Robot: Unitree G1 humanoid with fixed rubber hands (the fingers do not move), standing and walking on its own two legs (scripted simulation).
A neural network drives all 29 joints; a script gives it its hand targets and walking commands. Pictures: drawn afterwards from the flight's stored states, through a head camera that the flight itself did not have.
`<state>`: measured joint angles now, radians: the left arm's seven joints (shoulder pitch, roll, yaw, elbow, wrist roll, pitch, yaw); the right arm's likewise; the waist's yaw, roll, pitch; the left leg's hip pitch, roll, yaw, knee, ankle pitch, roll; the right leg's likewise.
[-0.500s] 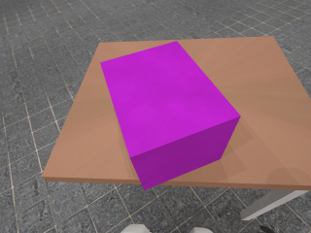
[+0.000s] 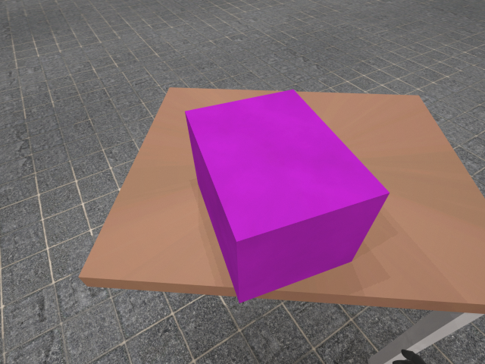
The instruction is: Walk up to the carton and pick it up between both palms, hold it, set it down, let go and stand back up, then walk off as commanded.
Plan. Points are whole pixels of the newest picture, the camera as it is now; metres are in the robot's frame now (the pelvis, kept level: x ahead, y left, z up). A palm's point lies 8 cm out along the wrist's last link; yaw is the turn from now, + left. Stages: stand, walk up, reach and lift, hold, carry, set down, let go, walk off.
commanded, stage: walk up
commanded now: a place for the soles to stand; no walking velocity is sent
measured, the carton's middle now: (268, 186) +0.41 -0.04 +0.07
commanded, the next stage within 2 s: none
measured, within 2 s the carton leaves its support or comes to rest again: neither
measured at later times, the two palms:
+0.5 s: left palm out of the picture +0.07 +0.29 -0.10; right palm out of the picture +0.07 -0.31 -0.12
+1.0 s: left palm out of the picture +0.05 +0.28 -0.12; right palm out of the picture -0.01 -0.32 -0.12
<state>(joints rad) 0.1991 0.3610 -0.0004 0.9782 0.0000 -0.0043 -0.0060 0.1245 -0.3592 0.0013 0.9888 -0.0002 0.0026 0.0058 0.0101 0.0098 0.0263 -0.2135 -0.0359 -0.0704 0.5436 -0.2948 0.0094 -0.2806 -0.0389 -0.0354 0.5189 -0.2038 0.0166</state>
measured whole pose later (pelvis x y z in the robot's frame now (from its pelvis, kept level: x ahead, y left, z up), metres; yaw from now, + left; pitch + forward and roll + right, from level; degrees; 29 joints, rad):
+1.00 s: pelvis -0.05 -0.02 -0.01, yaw +0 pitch -3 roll +0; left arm 0.11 0.37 0.00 0.98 0.00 0.04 -0.02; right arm 0.21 -0.35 0.00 1.02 0.00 -0.01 -0.02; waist -0.02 -0.01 0.11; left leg -0.18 0.00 -0.07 0.59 -0.36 -0.02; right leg -0.26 0.00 -0.01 0.58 -0.25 -0.01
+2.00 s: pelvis -0.05 -0.02 +0.00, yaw +0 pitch -1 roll -1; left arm 0.11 0.36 0.00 0.98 0.00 -0.01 -0.02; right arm 0.14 -0.35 0.00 1.02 0.00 -0.02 0.01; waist -0.01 -0.01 0.02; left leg -0.17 0.01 -0.07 0.53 -0.33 -0.02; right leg -0.25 0.00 -0.01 0.50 -0.23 0.00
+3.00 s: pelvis -0.08 -0.05 +0.00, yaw +0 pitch -5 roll +0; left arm 0.29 0.20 0.02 0.09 0.00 0.41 0.13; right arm 0.25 -0.38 -0.04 0.41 0.02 0.04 0.20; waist -0.01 0.00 0.01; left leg -0.14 0.06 -0.07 0.50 -0.31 -0.03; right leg -0.21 0.05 -0.02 0.45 -0.16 -0.03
